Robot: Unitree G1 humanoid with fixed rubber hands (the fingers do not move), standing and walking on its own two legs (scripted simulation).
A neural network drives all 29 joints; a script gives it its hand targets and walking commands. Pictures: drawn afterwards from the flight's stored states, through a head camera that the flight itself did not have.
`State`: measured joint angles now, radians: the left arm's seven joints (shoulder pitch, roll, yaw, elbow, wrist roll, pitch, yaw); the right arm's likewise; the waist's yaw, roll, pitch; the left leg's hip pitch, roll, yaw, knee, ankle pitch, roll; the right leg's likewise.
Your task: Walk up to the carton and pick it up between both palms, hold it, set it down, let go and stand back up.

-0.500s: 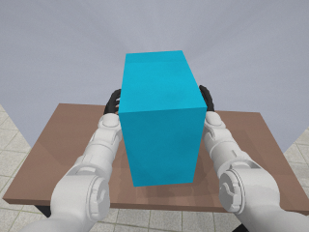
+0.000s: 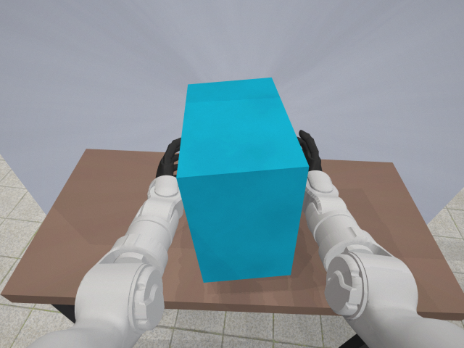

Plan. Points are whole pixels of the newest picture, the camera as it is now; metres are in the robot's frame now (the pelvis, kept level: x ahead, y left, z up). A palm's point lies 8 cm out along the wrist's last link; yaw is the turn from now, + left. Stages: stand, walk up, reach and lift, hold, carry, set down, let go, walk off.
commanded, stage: set down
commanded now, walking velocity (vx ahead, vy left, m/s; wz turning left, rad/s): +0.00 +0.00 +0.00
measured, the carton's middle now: (238, 177) +0.44 -0.01 +0.06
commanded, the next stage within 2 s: none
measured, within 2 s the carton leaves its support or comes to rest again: rests again in 1.60 s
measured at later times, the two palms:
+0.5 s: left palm (166, 185) +0.40 +0.13 +0.08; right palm (306, 180) +0.41 -0.14 +0.09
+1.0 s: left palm (166, 192) +0.40 +0.13 +0.05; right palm (302, 187) +0.41 -0.13 +0.07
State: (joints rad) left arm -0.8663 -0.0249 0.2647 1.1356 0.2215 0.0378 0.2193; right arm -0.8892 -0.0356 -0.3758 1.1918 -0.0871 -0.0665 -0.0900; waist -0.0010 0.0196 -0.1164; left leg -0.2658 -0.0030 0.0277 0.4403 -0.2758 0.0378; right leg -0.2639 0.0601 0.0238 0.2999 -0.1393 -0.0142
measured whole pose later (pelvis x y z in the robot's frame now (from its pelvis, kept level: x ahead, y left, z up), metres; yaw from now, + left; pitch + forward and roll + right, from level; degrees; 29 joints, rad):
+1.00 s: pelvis +0.00 +0.00 +0.00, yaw +0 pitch +6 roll -2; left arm -0.81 -0.03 0.40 1.16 0.34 -0.11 0.16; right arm -0.82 0.05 -0.52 1.14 -0.30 -0.19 -0.07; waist 0.00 0.02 -0.06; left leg -0.27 0.00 0.03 0.44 -0.28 0.04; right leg -0.28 0.06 0.02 0.33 -0.16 -0.01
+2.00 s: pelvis +0.00 -0.01 +0.00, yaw +0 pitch +7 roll -2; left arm -0.80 -0.03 0.46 1.17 0.29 -0.18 0.13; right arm -0.76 0.02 -0.55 1.15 -0.34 -0.24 -0.04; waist 0.00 0.02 -0.02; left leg -0.28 0.00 0.03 0.44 -0.28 0.03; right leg -0.30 0.06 0.02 0.36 -0.17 -0.01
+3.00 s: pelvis -0.07 -0.03 -0.01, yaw +1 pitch +6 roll +0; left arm -0.52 0.10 0.17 1.07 -0.05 -0.31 0.11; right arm -0.47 -0.07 -0.15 0.94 -0.02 -0.27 -0.08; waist 0.00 0.00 -0.05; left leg -0.40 0.00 0.03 0.51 -0.20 0.01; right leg -0.44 0.06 0.01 0.45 -0.11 -0.03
